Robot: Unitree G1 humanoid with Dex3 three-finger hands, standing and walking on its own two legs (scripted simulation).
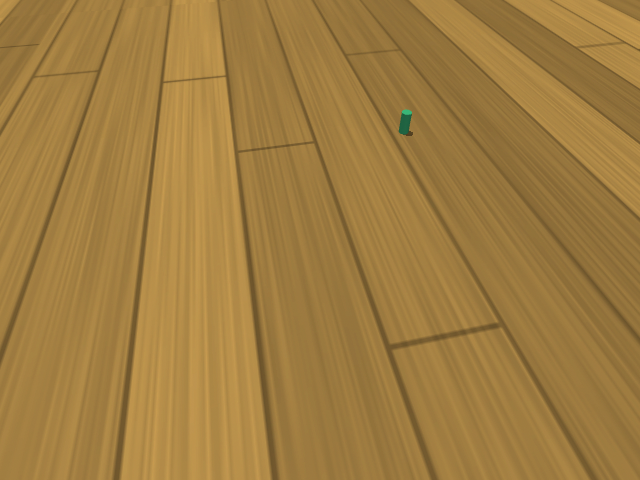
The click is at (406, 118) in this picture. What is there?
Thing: slim round
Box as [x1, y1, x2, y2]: [399, 110, 411, 133]
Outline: 403,110 401,115 399,132 407,133 411,111
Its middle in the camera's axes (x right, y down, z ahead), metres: +0.46 -0.63 +2.17
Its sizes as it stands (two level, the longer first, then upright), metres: 0.054 0.054 0.122
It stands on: the floor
